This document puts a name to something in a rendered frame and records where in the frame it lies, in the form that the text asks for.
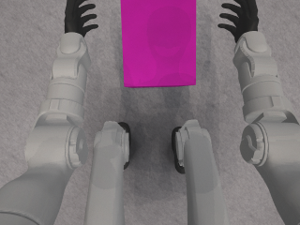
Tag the left robot forearm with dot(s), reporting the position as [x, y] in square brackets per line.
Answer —
[63, 104]

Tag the right robot forearm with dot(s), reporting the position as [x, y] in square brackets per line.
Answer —
[260, 84]

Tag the robot right hand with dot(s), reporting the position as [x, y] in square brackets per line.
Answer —
[246, 21]

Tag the carton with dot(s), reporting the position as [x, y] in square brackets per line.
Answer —
[158, 43]

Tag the left robot upper arm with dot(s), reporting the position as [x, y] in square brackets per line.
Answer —
[53, 152]

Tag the robot right shin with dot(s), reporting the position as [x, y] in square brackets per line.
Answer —
[193, 123]

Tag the robot left hand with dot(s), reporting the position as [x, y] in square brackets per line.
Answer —
[73, 20]

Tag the right robot upper arm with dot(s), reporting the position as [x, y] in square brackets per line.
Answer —
[274, 150]

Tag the robot right foot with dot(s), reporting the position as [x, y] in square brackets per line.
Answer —
[180, 169]

